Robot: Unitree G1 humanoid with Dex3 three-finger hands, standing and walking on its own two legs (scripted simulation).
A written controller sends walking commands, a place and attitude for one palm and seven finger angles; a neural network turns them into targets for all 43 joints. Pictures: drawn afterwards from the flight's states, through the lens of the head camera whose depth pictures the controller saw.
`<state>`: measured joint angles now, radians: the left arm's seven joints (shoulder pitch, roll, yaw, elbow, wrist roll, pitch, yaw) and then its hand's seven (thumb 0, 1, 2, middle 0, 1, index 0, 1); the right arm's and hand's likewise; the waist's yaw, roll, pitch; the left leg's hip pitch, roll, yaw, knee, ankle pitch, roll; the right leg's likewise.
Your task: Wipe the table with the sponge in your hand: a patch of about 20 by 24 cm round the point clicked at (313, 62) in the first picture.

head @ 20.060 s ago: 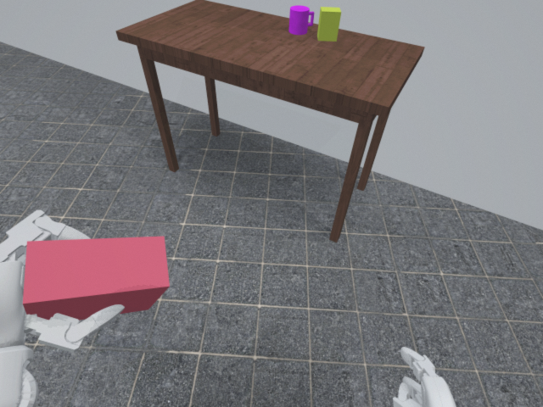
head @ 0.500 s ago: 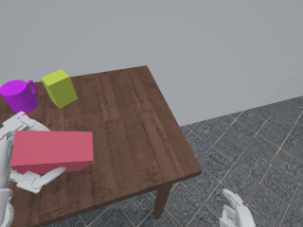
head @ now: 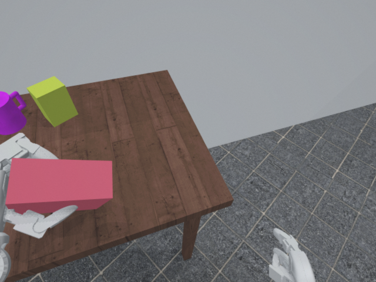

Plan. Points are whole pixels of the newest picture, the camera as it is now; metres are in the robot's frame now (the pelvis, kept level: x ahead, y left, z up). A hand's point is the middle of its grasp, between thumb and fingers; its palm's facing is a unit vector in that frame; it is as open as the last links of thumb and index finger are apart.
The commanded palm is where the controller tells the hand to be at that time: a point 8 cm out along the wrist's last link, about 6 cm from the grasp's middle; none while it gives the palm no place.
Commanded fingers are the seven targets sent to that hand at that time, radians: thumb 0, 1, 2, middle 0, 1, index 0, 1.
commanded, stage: shuffle to correct the standing spot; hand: left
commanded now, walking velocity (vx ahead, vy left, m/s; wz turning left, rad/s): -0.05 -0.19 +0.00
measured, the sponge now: (77, 187) +0.23 +0.21 +0.13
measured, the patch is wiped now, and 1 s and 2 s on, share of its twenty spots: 0.00 0.00 0.00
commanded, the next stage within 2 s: none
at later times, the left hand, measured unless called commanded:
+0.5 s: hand (59, 183) +0.22 +0.22 +0.16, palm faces +0.30 -0.83 -0.46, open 9.9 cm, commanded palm +0.16 +0.26 +0.18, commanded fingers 0.00 0.10 1.30 -1.20 -1.60 -1.20 -1.60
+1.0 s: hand (47, 189) +0.21 +0.23 +0.16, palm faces +0.34 -0.83 -0.44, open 9.9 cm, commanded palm +0.15 +0.27 +0.18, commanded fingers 0.00 0.10 1.30 -1.20 -1.60 -1.20 -1.60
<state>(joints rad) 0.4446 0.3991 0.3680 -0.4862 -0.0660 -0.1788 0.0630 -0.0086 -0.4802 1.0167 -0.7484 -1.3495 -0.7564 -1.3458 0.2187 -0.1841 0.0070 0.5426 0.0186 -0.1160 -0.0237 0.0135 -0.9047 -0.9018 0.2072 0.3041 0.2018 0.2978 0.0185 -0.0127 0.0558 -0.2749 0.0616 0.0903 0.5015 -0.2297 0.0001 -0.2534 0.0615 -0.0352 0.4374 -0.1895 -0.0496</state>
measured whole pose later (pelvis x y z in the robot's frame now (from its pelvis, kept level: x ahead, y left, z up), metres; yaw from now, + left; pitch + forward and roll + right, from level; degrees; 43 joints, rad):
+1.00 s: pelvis -0.01 -0.01 -0.01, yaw +0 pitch -1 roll -2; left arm 0.42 0.42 0.39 -0.52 -0.05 -0.15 0.08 -0.01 -0.48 1.02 -0.75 -1.35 -0.76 -1.35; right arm 0.25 -0.18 0.00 0.55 0.02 -0.11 -0.01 0.01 -0.90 -0.90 0.21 0.30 0.20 0.30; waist 0.01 0.00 0.08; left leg -0.33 0.09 0.06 0.61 -0.27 -0.02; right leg -0.29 0.05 -0.12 0.52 -0.22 -0.07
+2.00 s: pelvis +0.00 -0.02 -0.01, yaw +0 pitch +0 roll -1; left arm 0.50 0.42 0.36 -0.57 -0.08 -0.14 0.12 -0.01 -0.48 1.02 -0.75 -1.35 -0.76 -1.35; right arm 0.24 -0.20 0.00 0.59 0.03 -0.09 -0.04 0.01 -0.91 -0.90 0.21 0.30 0.20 0.30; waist -0.01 -0.03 0.05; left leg -0.30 0.06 0.04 0.55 -0.25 -0.03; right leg -0.29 0.05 -0.11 0.51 -0.23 -0.06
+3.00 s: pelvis -0.03 -0.04 -0.01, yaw +1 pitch +0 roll -1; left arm 0.47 0.40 0.36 -0.54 -0.07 -0.13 0.11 -0.01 -0.48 1.02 -0.75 -1.35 -0.76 -1.35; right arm 0.24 -0.18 0.01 0.57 0.03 -0.09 -0.01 0.01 -0.91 -0.90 0.21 0.30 0.20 0.30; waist 0.00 0.00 0.05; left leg -0.32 0.09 0.02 0.62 -0.33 -0.02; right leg -0.32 0.05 -0.14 0.52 -0.21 -0.08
